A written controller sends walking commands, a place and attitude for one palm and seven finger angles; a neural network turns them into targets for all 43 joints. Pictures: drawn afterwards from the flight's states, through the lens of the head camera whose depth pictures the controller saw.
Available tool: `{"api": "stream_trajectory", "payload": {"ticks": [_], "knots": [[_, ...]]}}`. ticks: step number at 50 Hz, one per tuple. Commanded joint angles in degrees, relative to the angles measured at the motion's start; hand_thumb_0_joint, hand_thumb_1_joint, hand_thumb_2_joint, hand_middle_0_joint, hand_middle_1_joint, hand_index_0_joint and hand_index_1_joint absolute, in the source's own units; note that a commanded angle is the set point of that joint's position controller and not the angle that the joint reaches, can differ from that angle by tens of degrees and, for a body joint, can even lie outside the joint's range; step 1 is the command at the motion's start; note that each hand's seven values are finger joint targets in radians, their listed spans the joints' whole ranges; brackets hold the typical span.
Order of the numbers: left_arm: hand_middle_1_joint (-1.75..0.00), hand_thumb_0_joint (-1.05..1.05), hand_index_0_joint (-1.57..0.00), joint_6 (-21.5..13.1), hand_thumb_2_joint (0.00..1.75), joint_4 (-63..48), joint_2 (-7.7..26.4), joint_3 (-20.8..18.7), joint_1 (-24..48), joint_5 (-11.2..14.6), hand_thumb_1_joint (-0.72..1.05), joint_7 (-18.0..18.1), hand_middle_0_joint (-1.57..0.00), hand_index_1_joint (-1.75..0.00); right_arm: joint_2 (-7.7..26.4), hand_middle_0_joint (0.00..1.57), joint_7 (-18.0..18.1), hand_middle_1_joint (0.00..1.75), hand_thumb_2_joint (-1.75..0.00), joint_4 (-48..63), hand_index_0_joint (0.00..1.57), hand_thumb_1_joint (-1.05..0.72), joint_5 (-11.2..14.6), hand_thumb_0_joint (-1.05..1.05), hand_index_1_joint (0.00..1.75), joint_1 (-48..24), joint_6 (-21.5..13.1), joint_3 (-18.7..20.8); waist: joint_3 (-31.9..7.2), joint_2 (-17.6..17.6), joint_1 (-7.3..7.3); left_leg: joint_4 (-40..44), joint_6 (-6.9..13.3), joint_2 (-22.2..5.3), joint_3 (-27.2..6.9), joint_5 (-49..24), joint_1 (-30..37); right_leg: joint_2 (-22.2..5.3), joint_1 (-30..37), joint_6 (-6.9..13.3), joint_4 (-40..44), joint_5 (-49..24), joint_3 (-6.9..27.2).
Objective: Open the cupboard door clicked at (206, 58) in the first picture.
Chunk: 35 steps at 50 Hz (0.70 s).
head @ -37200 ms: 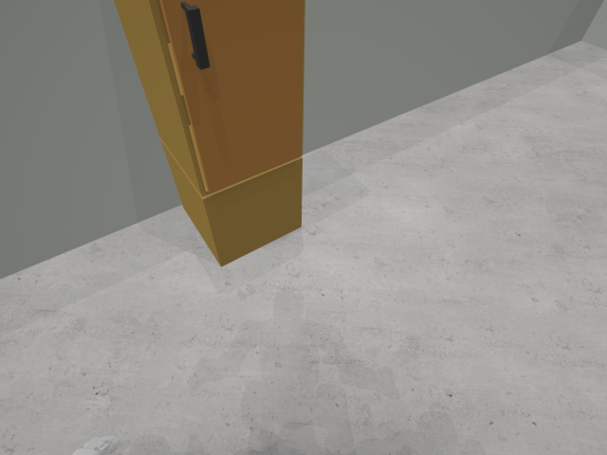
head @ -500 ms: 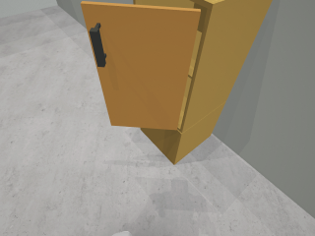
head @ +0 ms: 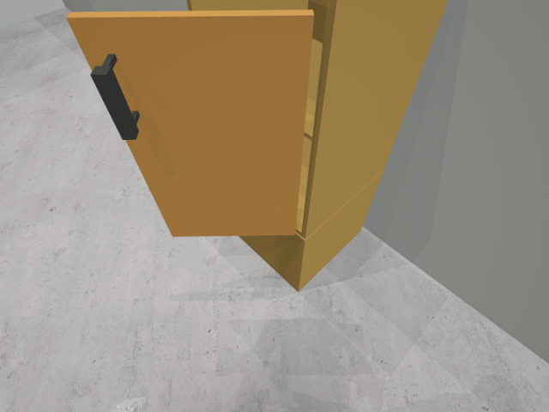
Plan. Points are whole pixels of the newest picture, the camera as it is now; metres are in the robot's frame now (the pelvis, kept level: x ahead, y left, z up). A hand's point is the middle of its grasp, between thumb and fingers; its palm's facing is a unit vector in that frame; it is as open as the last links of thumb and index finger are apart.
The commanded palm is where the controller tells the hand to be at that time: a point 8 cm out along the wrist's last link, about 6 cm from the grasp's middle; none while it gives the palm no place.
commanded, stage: come to a stop and stand still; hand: left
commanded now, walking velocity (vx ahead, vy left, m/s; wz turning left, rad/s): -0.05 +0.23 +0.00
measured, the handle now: (120, 97) +0.55 +0.28 +0.14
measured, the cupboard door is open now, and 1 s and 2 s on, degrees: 46 46 46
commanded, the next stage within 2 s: look again from close up in 1.16 s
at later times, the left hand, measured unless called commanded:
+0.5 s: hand out of the picture +0.00 +0.20 -0.17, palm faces +0.08 -0.98 -0.19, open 7.4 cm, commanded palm none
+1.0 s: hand out of the picture +0.01 +0.19 -0.17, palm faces +0.03 -0.98 -0.17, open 7.3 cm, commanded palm none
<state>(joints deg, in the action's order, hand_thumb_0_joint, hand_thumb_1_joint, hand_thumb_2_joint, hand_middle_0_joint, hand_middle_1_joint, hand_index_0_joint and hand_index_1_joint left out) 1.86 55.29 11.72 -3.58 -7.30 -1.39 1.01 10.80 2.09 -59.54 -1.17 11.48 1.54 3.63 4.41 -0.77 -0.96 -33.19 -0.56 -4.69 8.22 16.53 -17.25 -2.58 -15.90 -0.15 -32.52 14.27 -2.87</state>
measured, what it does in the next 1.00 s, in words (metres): steps on the spot: left foot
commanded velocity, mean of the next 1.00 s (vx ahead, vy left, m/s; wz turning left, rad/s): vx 0.00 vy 0.03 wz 0.00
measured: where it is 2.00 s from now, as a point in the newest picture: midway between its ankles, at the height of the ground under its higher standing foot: outside the picture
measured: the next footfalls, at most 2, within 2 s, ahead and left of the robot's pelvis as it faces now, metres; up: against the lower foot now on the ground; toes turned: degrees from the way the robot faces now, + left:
left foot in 0.32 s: +0.03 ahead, +0.12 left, +0.00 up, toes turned +7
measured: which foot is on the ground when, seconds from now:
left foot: down 0.00-0.00, up 0.02-0.30, down 0.32-1.00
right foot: down 0.00-1.00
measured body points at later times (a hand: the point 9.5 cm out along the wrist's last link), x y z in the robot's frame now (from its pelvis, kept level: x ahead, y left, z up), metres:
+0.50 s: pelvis -0.01 +0.02 +0.01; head +0.01 +0.03 +0.46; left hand -0.01 +0.25 -0.15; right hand +0.04 -0.21 -0.14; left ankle -0.03 +0.11 -0.73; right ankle -0.01 -0.13 -0.73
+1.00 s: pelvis +0.01 +0.03 +0.01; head +0.03 +0.04 +0.46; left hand +0.01 +0.25 -0.15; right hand -0.01 -0.18 -0.15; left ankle -0.03 +0.11 -0.73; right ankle -0.01 -0.13 -0.73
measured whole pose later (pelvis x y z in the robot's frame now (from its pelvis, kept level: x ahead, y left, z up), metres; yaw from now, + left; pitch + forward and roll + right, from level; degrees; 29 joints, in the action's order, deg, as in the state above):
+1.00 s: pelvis +0.01 +0.03 +0.01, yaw +0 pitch +0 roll +0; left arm 0.3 66.3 8.6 -0.7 -14.3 -0.6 2.0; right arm 6.4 2.3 -66.1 -0.6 17.6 -1.0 -0.2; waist 2.1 1.3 -0.1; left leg -23.1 2.4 1.2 5.2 16.1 -6.8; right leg -4.3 -8.8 -3.1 -23.7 14.3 -2.2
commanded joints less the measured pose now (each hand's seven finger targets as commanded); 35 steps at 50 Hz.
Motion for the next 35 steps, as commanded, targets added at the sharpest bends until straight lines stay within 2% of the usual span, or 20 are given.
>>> {"api": "stream_trajectory", "payload": {"ticks": [1, 2, 3, 4, 6, 7, 9, 11, 13, 14, 15, 16, 17, 18, 19, 21, 25, 30, 33, 35], "knots": [[-0.3, 0.0, -0.2, -2.0, 0.9, -0.8, 10.3, -0.9, -7.3, 0.0, 0.9, 1.0, -0.2, -0.3, 2.7, 0.2, -0.8, 0.3, -0.9, 4.4, 0.2, -0.9, 0.7, 0.0, 0.3, 0.3, 1.4, 0.9, -7.2, 9.4, 2.73, -20.9, -1.3, 3.8, -7.3, 19.3, -5.1, -20.6, 5.8, 11.6, 12.2, -39.7, 15.1], [-0.3, 0.0, -0.2, -2.4, 0.9, -0.3, 9.5, -1.0, -5.5, 0.0, 0.9, 1.4, -0.2, -0.3, 2.8, 0.2, -0.6, 0.3, -0.9, 3.9, 0.2, -0.9, 0.5, 0.0, 0.3, 0.4, 1.6, 0.7, -7.5, 14.4, 1.64, -24.3, -1.5, 3.4, -8.7, 18.6, -8.7, -18.4, 9.2, 11.9, 9.9, -45.3, 15.3], [-0.3, 0.0, -0.2, -2.4, 0.9, -0.4, 8.6, -0.6, -4.3, 0.2, 0.9, 1.4, -0.2, -0.3, 4.3, 0.2, -0.5, 0.3, -0.9, 3.1, 0.2, -0.9, 0.6, 0.0, 0.3, 1.0, 1.6, 0.8, -7.3, 15.7, 1.42, -26.5, -2.0, 3.0, -9.2, 16.1, -9.8, -17.2, 11.2, 11.4, 9.0, -47.1, 12.7], [-0.3, 0.0, -0.2, -2.5, 0.9, -0.5, 8.1, -0.4, -4.0, 0.4, 0.9, 1.4, -0.2, -0.3, 4.8, 0.2, -0.7, 0.3, -0.9, 2.6, 0.2, -0.9, 0.7, 0.0, 0.3, 0.7, 1.6, 0.9, -6.9, 13.8, 1.41, -27.0, -2.4, 3.3, -9.3, 13.7, -9.6, -16.0, 11.0, 10.4, 9.1, -46.1, 10.9], [-0.3, 0.0, -0.2, -2.3, 0.9, -1.1, 8.8, -0.9, -3.2, 0.2, 0.9, 1.5, -0.2, -0.3, 4.4, 0.2, -1.2, 0.3, -0.9, 2.4, 0.2, -0.9, 0.8, 0.0, 0.3, 0.8, 1.5, 0.6, -7.0, 11.0, 1.59, -22.9, -2.8, 3.3, -8.3, 11.8, -8.2, -15.8, 11.3, 9.8, 10.0, -40.7, 8.9], [-0.3, 0.0, -0.2, -2.4, 0.9, -0.8, 9.0, -1.0, -3.6, 0.2, 0.9, 1.4, -0.2, -0.3, 4.1, 0.2, -1.4, 0.3, -0.9, 2.5, 0.2, -0.9, 0.7, 0.0, 0.3, 0.0, 1.5, 0.5, -6.4, 10.0, 2.12, -20.3, -2.9, 3.6, -7.8, 11.4, -7.3, -15.6, 10.6, 9.6, 10.6, -38.4, 9.1], [-0.3, 0.0, -0.2, -2.4, 0.9, -0.2, 9.7, -1.3, -4.5, 0.0, 0.9, 1.3, -0.2, -0.3, 3.6, 0.2, -1.5, 0.3, -0.9, 2.7, 0.2, -0.9, 0.7, 0.0, 0.3, -0.2, 1.2, 0.2, -6.2, 10.7, 2.73, -13.9, -2.9, 3.9, -6.9, 11.3, -5.7, -16.0, 11.3, 9.9, 11.0, -34.6, 10.0], [-0.3, 0.0, -0.2, -2.3, 0.9, 0.4, 9.9, -1.4, -4.6, -0.1, 0.9, 1.3, -0.2, -0.3, 3.1, 0.2, -1.5, 0.3, -0.9, 2.6, 0.2, -0.9, 0.7, 0.0, 0.3, 0.9, 0.8, 0.0, -6.3, 9.8, 2.34, -5.4, -2.7, 4.4, -5.7, 9.0, -2.9, -15.2, 11.4, 9.5, 10.3, -31.7, 10.1], [-0.3, 0.0, -0.2, -2.3, 0.9, 1.2, 9.5, -1.1, -4.2, 0.4, 0.9, 1.1, -0.2, -0.3, 2.8, 0.2, -1.4, 0.3, -0.9, 1.6, 0.2, -0.9, 0.6, 0.0, 0.3, 3.3, 0.3, -0.3, -6.2, 9.5, 1.16, 5.3, -2.3, 4.9, -4.7, 0.9, 3.9, -13.4, 8.0, 7.1, 8.8, -26.5, 8.9], [-0.3, 0.0, -0.2, -2.2, 0.9, 1.4, 8.7, -0.8, -3.5, 0.7, 0.9, 0.9, -0.2, -0.3, 3.2, 0.2, -1.3, 0.3, -0.9, 0.8, 0.2, -0.9, 0.5, 0.0, 0.3, 5.0, -0.2, -0.3, -6.2, 7.7, 0.29, 10.6, -1.7, 3.9, -5.2, -5.2, 8.8, -11.7, 4.4, 5.1, 7.6, -20.1, 7.8], [-0.3, 0.0, -0.2, -2.0, 0.9, 1.2, 6.5, -0.4, -3.9, 0.8, 0.9, 0.7, -0.2, -0.3, 5.0, 0.2, -1.2, 0.3, -0.9, 0.8, 0.2, -0.9, 0.3, 0.0, 0.3, 5.1, -0.7, -0.1, -7.2, 1.8, 0.74, 11.9, 0.3, -1.1, -10.3, -11.4, 12.1, -7.7, 0.4, 2.4, 5.0, -10.9, 5.4], [-0.3, 0.0, -0.2, -1.6, 0.9, 0.9, 4.1, 0.0, -4.9, 1.0, 0.9, 0.6, -0.2, -0.3, 7.5, 0.2, -1.0, 0.3, -0.9, 1.7, 0.2, -0.9, 0.0, 0.0, 0.3, 4.1, -1.1, 0.1, -7.1, -4.5, 1.82, 12.3, 3.3, -6.8, -15.0, -16.7, 8.9, -4.4, 1.1, 0.3, 4.9, -3.8, 2.4], [-0.3, 0.0, -0.2, -1.4, 0.9, 0.9, 3.2, 0.3, -5.0, 0.7, 0.9, 0.7, -0.2, -0.3, 8.6, 0.2, -0.9, 0.3, -0.9, 2.1, 0.2, -0.9, -0.2, 0.0, 0.3, 2.6, -0.8, 0.0, -5.5, -3.8, 2.18, 12.9, 4.2, -8.2, -14.9, -11.1, 3.0, -3.0, 4.4, -0.3, 6.5, 1.4, 1.0], [-0.3, 0.0, -0.2, -0.8, 0.9, 1.8, 3.2, 0.4, -3.9, 0.5, 0.9, 0.7, -0.2, -0.3, 7.5, 0.2, -0.9, 0.3, -0.9, 1.9, 0.2, -0.9, -0.2, 0.0, 0.3, 1.3, -1.0, -0.4, -3.7, -6.6, 2.04, 15.9, 3.9, -6.1, -15.4, -6.7, 0.3, -2.6, 5.4, -0.5, 5.9, 1.0, 0.1], [-0.3, 0.0, -0.2, -0.6, 0.9, 2.3, 3.1, 0.6, -4.1, 0.4, 0.9, 0.4, -0.2, -0.3, 7.4, 0.2, -0.7, 0.3, -0.9, 1.9, 0.2, -0.9, -0.2, 0.0, 0.3, 0.9, -1.0, -0.6, -1.7, -7.7, 2.14, 17.9, 3.5, -5.5, -15.1, -2.3, -1.1, -2.3, 5.5, -0.3, 5.8, 1.1, 0.3], [-0.3, 0.0, -0.2, -0.8, 0.9, 3.7, 3.0, 1.0, -5.7, 0.3, 0.9, 0.1, -0.2, -0.3, 6.8, 0.2, -0.4, 0.3, -0.9, 1.5, 0.2, -0.9, 0.0, 0.0, 0.3, 1.1, -1.2, -0.9, -1.3, -6.4, 2.27, 18.5, 2.9, -4.3, -13.8, -0.8, -0.1, -2.7, 5.8, 0.1, 7.2, -1.2, 0.8], [-0.3, 0.0, -0.2, -1.7, 0.9, 5.9, 3.0, 1.6, -7.4, 0.3, 0.9, 0.1, -0.2, -0.3, 5.6, 0.2, -0.3, 0.3, -0.9, 0.3, 0.2, -0.9, 0.4, 0.0, 0.3, 3.1, -1.8, -1.1, -3.2, 0.2, 1.63, 16.6, 2.2, -2.5, -11.2, -4.5, 4.3, -3.5, 6.3, 0.3, 10.4, -4.8, 2.3], [-0.3, 0.0, -0.2, -2.2, 0.9, 7.8, 2.7, 2.2, -9.2, 0.5, 0.9, 0.3, -0.2, -0.3, 4.9, 0.2, -0.1, 0.3, -0.9, -1.2, 0.2, -0.9, 0.6, 0.0, 0.3, 4.7, -2.4, -1.8, -3.0, 1.6, 1.23, 15.7, 2.0, -2.1, -10.1, -9.5, 7.4, -4.2, 5.5, 0.2, 11.9, -6.3, 2.9], [-0.3, 0.0, -0.2, -2.3, 0.9, 8.6, 2.4, 2.5, -10.2, 0.6, 0.9, 0.4, -0.2, -0.3, 4.6, 0.2, 0.0, 0.3, -0.9, -2.2, 0.2, -0.9, 0.5, 0.0, 0.3, 5.5, -2.6, -2.0, -3.4, 0.1, 1.12, 15.5, 1.9, -1.9, -9.8, -12.8, 8.5, -4.5, 5.9, 0.2, 11.7, -7.8, 3.1], [-0.3, 0.0, -0.2, -2.2, 0.9, 9.1, 2.2, 2.5, -10.6, 0.6, 0.9, 0.5, -0.2, -0.3, 4.4, 0.2, 0.2, 0.3, -0.9, -2.7, 0.2, -0.9, 0.6, 0.0, 0.3, 6.1, -2.6, -2.2, -2.4, 0.5, 1.2, 15.5, 1.9, -2.0, -9.5, -13.6, 8.6, -4.3, 5.9, 0.2, 11.8, -7.8, 2.9]]}}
